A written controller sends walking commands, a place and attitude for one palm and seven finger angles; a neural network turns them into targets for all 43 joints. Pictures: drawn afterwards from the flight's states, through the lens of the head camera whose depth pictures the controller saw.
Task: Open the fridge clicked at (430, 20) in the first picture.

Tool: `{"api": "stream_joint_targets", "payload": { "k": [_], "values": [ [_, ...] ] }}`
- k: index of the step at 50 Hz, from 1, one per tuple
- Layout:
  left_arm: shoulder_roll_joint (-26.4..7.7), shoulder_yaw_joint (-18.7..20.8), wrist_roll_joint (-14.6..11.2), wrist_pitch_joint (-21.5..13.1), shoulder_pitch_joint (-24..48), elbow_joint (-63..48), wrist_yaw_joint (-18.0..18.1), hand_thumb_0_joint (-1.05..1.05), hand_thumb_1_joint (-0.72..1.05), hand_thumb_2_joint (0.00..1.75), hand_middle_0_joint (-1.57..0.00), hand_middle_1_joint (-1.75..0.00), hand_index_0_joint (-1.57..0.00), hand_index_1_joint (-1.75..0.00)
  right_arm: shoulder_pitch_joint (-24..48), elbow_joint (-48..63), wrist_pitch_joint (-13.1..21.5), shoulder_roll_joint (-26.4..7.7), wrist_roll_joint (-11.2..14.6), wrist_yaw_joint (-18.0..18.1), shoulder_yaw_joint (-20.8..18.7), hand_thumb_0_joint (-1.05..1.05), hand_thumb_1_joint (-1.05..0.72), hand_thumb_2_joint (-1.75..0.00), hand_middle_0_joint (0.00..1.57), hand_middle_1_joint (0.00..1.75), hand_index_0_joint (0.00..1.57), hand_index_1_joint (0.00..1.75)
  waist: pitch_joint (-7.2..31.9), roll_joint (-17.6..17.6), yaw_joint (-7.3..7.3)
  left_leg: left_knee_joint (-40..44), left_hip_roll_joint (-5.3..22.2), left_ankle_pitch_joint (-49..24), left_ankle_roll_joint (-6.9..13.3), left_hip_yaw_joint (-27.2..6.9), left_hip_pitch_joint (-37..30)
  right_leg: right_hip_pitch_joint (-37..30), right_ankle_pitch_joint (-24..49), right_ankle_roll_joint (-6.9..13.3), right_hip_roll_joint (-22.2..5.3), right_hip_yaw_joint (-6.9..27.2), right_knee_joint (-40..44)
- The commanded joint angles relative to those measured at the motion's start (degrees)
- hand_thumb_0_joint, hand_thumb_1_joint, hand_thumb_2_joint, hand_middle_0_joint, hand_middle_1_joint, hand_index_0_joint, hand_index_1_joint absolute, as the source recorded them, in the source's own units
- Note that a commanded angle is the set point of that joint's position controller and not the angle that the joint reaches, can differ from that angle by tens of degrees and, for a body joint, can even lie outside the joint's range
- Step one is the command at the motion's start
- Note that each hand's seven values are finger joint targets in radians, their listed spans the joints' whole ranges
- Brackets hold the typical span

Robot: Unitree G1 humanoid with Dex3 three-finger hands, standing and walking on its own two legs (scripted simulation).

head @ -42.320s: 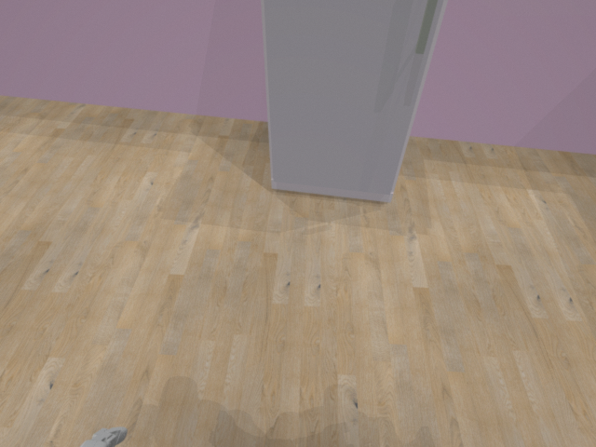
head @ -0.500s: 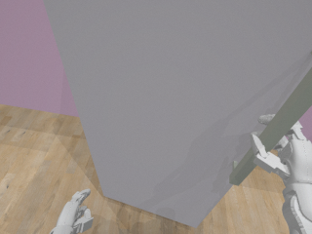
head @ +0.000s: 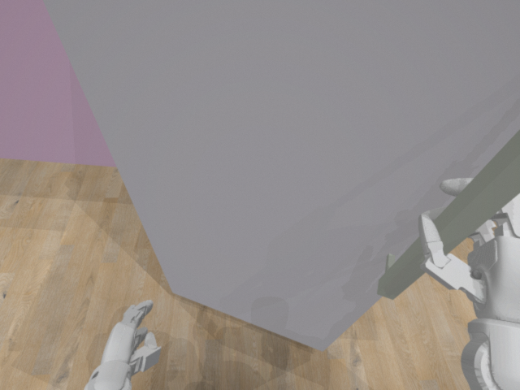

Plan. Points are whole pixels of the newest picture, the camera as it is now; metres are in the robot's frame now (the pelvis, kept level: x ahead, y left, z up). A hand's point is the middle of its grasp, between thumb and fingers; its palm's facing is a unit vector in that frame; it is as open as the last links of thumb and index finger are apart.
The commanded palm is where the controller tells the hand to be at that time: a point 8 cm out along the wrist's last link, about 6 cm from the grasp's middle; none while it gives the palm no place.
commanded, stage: walk backward, drawing the door open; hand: right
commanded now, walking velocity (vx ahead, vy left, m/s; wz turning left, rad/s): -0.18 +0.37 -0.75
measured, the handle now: (450, 211) +0.30 -0.18 +0.19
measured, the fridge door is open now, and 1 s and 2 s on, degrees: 17 51 80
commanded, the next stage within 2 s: stop walking and hold the door back in 1.76 s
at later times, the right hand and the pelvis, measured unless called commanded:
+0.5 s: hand (382, 379) +0.13 -0.08 +0.18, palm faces +0.44 +0.87 -0.24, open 7.2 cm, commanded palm +0.08 -0.11 +0.19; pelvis -0.06 +0.15 +0.00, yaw -23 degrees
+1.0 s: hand out of the picture +0.03 +0.05 +0.18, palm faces +0.81 +0.52 -0.28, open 7.2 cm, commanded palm -0.02 +0.05 +0.19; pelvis -0.03 +0.36 +0.01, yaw -47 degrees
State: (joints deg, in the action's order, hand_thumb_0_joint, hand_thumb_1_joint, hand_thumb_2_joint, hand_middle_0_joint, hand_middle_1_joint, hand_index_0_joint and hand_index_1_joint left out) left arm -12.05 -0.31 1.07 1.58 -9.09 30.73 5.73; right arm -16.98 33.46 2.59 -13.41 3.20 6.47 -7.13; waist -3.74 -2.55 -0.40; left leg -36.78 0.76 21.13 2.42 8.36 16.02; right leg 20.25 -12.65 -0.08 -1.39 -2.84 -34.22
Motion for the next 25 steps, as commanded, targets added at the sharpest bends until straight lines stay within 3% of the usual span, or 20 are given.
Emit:
{"api": "stream_joint_targets", "payload": {
  "k": [1, 3, 4, 6, 8, 9, 11, 12, 13, 14, 15, 16, 17, 18, 19, 21, 22, 23, 24, 25],
  "values": [
    [-3.4, 2.2, 1.8, -6.1, 4.2, -6.7, -1.1, 0.00, 0.90, 0.90, -0.20, -0.30, -0.20, -0.30, 10.9, 17.8, 6.6, -8.6, -3.2, 0.3, -3.7, 0.00, -0.90, -0.90, 0.45, 1.40, 0.45, 1.40, 15.5, -8.7, -0.79, -30.6, -2.3, 11.1, -4.9, -12.7, 17.8, -22.3, 45.3, 11.2, -23.6, 38.8, 17.9],
    [-2.8, 2.7, 1.4, -7.4, 5.1, -3.9, -1.2, 0.00, 0.90, 0.90, -0.20, -0.30, -0.20, -0.30, 11.9, 19.0, 7.0, -8.9, -3.4, 0.3, -4.8, 0.00, -0.90, -0.90, 0.45, 1.40, 0.45, 1.40, 16.0, -4.2, -0.12, -27.3, -0.6, 6.7, -4.9, -14.4, 19.0, -23.1, 35.8, 10.6, -20.3, 30.5, 14.7],
    [-3.2, 2.9, 1.1, -7.9, 5.7, -3.6, -1.2, 0.00, 0.90, 0.90, -0.20, -0.30, -0.20, -0.30, 12.9, 18.8, 6.9, -9.3, -3.4, 0.6, -5.3, 0.00, -0.90, -0.90, 0.45, 1.40, 0.45, 1.40, 16.1, -4.0, 0.06, -23.5, -0.3, 4.2, -4.6, -14.4, 14.7, -19.3, 27.8, 9.5, -18.2, 27.6, 15.0],
    [-2.7, 2.7, 0.7, -8.9, 6.8, -2.5, -1.2, 0.00, 0.90, 0.90, -0.20, -0.30, -0.20, -0.30, 12.2, 15.9, 6.1, -6.7, -2.6, 0.5, -3.7, 0.00, -0.90, -0.90, 0.45, 1.40, 0.45, 1.40, 15.7, -8.9, 0.52, -13.3, -0.9, 1.7, -4.4, -12.5, 5.1, -11.0, 16.9, 6.5, -14.1, 21.1, 16.2],
    [-2.9, 2.5, 0.3, -10.0, 6.8, -2.4, -1.2, 0.00, 0.90, 0.90, -0.20, -0.30, -0.20, -0.30, 13.6, 15.4, 5.3, -7.3, -2.0, 0.6, -4.2, 0.00, -0.90, -0.90, 0.45, 1.40, 0.45, 1.40, 14.6, -14.5, 0.16, -6.5, -3.1, 2.4, -4.4, -8.8, -2.4, -3.5, 1.6, 5.2, -11.4, 19.5, 20.2],
    [-3.4, 2.6, 0.2, -10.1, 6.8, -2.6, -1.3, 0.00, 0.90, 0.90, -0.20, -0.30, -0.20, -0.30, 13.8, 15.2, 4.8, -8.2, -1.8, 0.5, -5.0, 0.00, -0.90, -0.90, 0.45, 1.40, 0.45, 1.40, 13.5, -15.3, -0.23, -3.8, -4.0, 2.4, -4.5, -7.5, -5.4, 0.0, -5.5, 4.9, -10.6, 18.9, 21.5],
    [-3.1, 2.5, 0.0, -10.3, 7.6, -2.5, -1.5, 0.00, 0.90, 0.90, -0.20, -0.30, -0.20, -0.30, 14.6, 14.7, 5.2, -7.9, -1.3, 0.4, -5.2, 0.00, -0.90, -0.90, 0.45, 1.40, 0.45, 1.40, 12.3, -16.0, 0.27, 6.7, -4.2, -1.6, -4.3, -6.4, -12.8, 6.5, -11.5, 4.4, -8.6, 18.4, 19.9],
    [-2.7, 2.5, -0.3, -10.2, 7.0, -2.3, -1.6, 0.00, 0.90, 0.90, -0.20, -0.30, -0.20, -0.30, 14.7, 14.6, 5.3, -8.1, -1.3, 0.2, -5.4, 0.00, -0.90, -0.90, 0.45, 1.40, 0.45, 1.40, 12.3, -11.8, 0.12, 13.7, -3.2, -4.2, -3.6, -6.3, -13.5, 7.1, -13.6, 2.8, -4.9, 15.0, 15.9],
    [-1.4, 2.1, -0.6, -9.7, 6.1, -2.0, -1.8, 0.00, 0.90, 0.90, -0.20, -0.30, -0.20, -0.30, 16.1, 15.9, 5.5, -10.1, -1.3, 0.2, -6.5, 0.00, -0.90, -0.90, 0.45, 1.40, 0.45, 1.40, 12.2, -2.9, -0.50, 21.4, 0.9, -3.9, -1.8, -8.8, -8.5, 4.3, -12.7, 0.1, 0.3, 9.6, 7.6],
    [-0.4, 2.0, -0.5, -9.1, 6.1, -1.4, -1.9, 0.00, 0.90, 0.90, -0.20, -0.30, -0.20, -0.30, 16.7, 17.1, 5.4, -13.4, -1.5, 0.4, -8.9, 0.00, -0.90, -0.90, 0.45, 1.40, 0.45, 1.40, 13.5, 6.2, -1.09, 24.3, 9.2, -1.5, 1.3, -13.2, -1.1, 0.5, -9.2, -2.4, 3.4, 1.9, -5.3],
    [-1.0, 2.7, -0.7, -9.2, 6.9, -1.5, -1.1, 0.00, 0.90, 0.90, -0.20, -0.30, -0.20, -0.30, 17.1, 16.8, 5.0, -13.8, -1.6, 0.6, -10.7, 0.00, -0.90, -0.90, 0.45, 1.40, 0.45, 1.40, 15.5, 11.1, 0.61, 24.3, 14.6, 1.3, 5.0, -15.1, 3.6, 1.0, -13.6, -2.7, 3.9, 0.2, -21.1],
    [-1.6, 3.4, -0.7, -9.0, 7.6, -2.3, -0.5, 0.00, 0.90, 0.90, -0.20, -0.30, -0.20, -0.30, 15.0, 15.3, 4.4, -12.3, -2.4, 0.2, -9.8, 0.00, -0.90, -0.90, 0.45, 1.40, 0.45, 1.40, 14.7, 15.5, 1.66, 23.1, 17.5, -2.3, 7.8, -17.9, 4.3, 5.7, -18.0, -1.6, 2.5, 1.7, -33.5],
    [-0.6, 2.9, -0.2, -9.1, 7.7, -2.6, -0.1, 0.00, 0.90, 0.90, -0.20, -0.30, -0.20, -0.30, 14.5, 14.8, 4.4, -10.2, -2.6, -0.8, -7.8, 0.00, -0.90, -0.90, 0.45, 1.40, 0.45, 1.40, 12.6, 13.3, 1.33, 19.7, 17.1, -11.2, 9.2, -15.1, 1.1, 9.9, -18.3, -1.6, 0.8, 1.9, -37.7],
    [0.0, 2.1, 0.7, -9.0, 7.1, -2.9, 0.2, 0.00, 0.90, 0.90, -0.20, -0.30, -0.20, -0.30, 14.5, 14.8, 5.1, -8.6, -2.7, -1.5, -6.7, 0.00, -0.90, -0.90, 0.45, 1.40, 0.45, 1.40, 12.2, 10.1, 0.94, 16.4, 15.2, -20.7, 9.2, -9.0, -3.5, 10.8, -17.3, -2.0, -0.5, 0.4, -34.2],
    [-0.3, 2.0, 0.6, -9.3, 7.2, -3.2, 0.3, 0.00, 0.90, 0.90, -0.20, -0.30, -0.20, -0.30, 14.6, 14.2, 5.2, -7.9, -2.4, -1.9, -5.9, 0.00, -0.90, -0.90, 0.45, 1.40, 0.45, 1.40, 12.1, 9.1, 0.69, 13.5, 14.9, -27.0, 8.7, -6.3, -5.4, 8.9, -17.3, -2.1, -2.0, -0.1, -26.7],
    [0.0, 1.7, 1.0, -10.1, 5.0, -4.1, 1.3, 0.00, 0.90, 0.90, -0.20, -0.30, -0.20, -0.30, 14.8, 16.0, 6.0, -7.5, -2.1, -1.8, -5.6, 0.00, -0.90, -0.90, 0.45, 1.40, 0.45, 1.40, 13.8, 9.7, 0.27, 9.6, 13.0, -34.4, 7.4, -3.5, -8.0, 4.0, -14.1, -1.7, -1.4, -3.5, -11.8],
    [-0.2, 1.8, 1.1, -10.6, 3.5, -4.1, 1.4, 0.00, 0.90, 0.90, -0.20, -0.30, -0.20, -0.30, 15.7, 16.0, 6.3, -6.7, -1.9, -1.9, -4.4, 0.00, -0.90, -0.90, 0.45, 1.40, 0.45, 1.40, 14.3, 9.0, -0.43, 7.0, 12.0, -33.7, 6.7, -3.1, -6.3, 0.2, -9.9, -1.8, -1.0, -4.6, -4.5],
    [-0.9, 2.4, 1.1, -11.2, 1.1, -4.0, 1.5, 0.00, 0.90, 0.90, -0.20, -0.30, -0.20, -0.30, 17.1, 16.9, 6.5, -6.3, -1.7, -2.0, -3.5, 0.00, -0.90, -0.90, 0.45, 1.40, 0.45, 1.40, 15.7, 6.2, -1.78, 0.7, 9.9, -30.8, 5.1, -1.8, -2.6, -6.8, -4.7, -1.6, -1.0, -3.9, 4.6],
    [-2.9, 3.4, 0.6, -11.3, -0.7, -4.3, 1.5, 0.00, 0.90, 0.90, -0.20, -0.30, -0.20, -0.30, 17.6, 16.2, 6.4, -5.4, -1.5, -2.1, -0.8, 0.00, -0.90, -0.90, 0.45, 1.40, 0.45, 1.40, 15.8, 0.0, -3.77, -10.7, 7.3, -22.2, 1.5, -0.3, 8.5, -19.9, 9.0, -0.1, -6.9, 3.9, 12.1],
    [-5.7, 4.7, 1.5, -11.8, 0.4, -5.5, 0.8, 0.00, 0.90, 0.90, -0.20, -0.30, -0.20, -0.30, 19.4, 17.4, 7.4, -5.1, -1.8, -2.6, -0.6, 0.00, -0.90, -0.90, 0.45, 1.40, 0.45, 1.40, 15.4, -13.6, -2.31, -24.2, -1.2, 7.0, -4.0, -2.0, 26.1, -30.3, 37.6, 7.0, -25.8, 31.7, 16.9]
  ]
}}
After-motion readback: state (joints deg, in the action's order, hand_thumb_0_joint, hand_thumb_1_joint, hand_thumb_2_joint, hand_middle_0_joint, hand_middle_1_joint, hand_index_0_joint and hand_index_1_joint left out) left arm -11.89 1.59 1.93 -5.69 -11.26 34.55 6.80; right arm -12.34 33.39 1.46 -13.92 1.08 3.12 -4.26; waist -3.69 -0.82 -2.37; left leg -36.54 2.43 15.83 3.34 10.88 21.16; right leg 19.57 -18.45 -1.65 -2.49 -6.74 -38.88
